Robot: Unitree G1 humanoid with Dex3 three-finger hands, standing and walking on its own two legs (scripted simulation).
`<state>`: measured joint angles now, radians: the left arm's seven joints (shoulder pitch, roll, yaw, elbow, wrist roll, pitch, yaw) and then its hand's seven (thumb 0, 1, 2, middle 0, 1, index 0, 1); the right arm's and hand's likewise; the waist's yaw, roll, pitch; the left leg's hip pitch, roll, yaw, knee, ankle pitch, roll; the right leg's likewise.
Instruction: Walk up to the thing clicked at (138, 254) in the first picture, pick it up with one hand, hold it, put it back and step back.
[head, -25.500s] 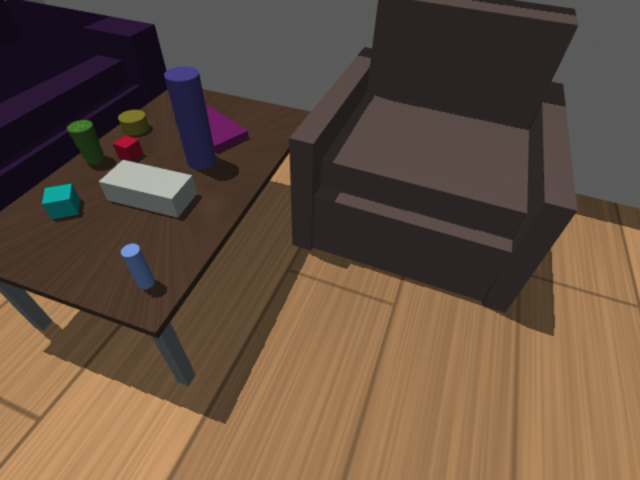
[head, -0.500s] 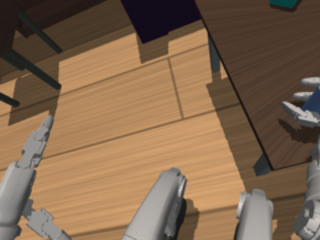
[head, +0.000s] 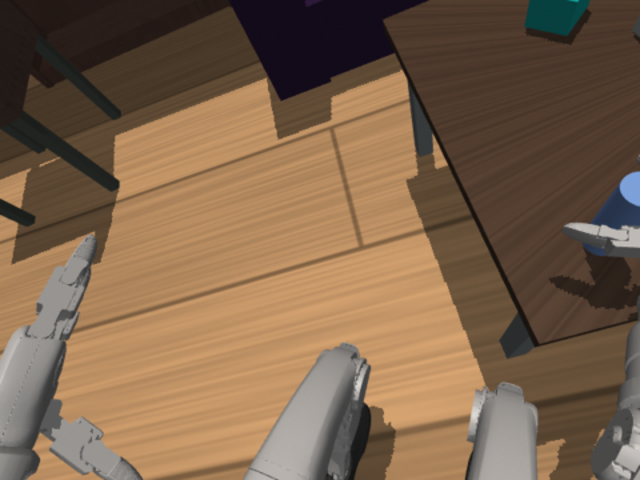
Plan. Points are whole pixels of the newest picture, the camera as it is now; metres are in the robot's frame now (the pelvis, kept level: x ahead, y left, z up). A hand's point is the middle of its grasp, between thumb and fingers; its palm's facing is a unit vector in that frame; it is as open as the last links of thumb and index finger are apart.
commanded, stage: withdraw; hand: right
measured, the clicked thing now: (619, 218) +0.49 -0.22 -0.06
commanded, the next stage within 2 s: rise in 0.08 s
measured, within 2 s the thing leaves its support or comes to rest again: neither
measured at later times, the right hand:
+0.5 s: hand out of the picture +0.47 -0.33 +0.12, palm faces +0.38 +0.89 -0.27, open 16.8 cm
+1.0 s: hand out of the picture +0.32 -0.25 +0.12, palm faces +0.25 +0.94 -0.25, open 17.3 cm
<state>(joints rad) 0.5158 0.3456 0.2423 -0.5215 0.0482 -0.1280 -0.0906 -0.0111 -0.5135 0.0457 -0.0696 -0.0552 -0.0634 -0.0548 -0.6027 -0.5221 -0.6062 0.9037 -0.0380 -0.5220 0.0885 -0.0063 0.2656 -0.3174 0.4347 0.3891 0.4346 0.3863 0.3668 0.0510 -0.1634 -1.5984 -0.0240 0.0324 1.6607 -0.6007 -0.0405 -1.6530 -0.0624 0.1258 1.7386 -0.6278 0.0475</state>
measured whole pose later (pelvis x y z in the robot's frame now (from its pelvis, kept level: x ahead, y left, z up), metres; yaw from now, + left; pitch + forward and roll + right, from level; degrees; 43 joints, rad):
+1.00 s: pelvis +0.08 -0.01 +0.19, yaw -4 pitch +11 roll +2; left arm 0.39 0.21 -0.04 0.14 -0.04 0.13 0.05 0.01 0.84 0.87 -0.20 -0.29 -0.19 -0.29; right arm 0.10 -0.27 -0.13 0.40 0.04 0.01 -0.08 -0.01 0.51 -0.07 0.07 0.06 0.07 0.06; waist 0.03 0.01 -0.11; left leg -0.59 0.03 0.00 0.85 -0.44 -0.05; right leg -0.64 -0.04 0.03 0.91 -0.46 0.02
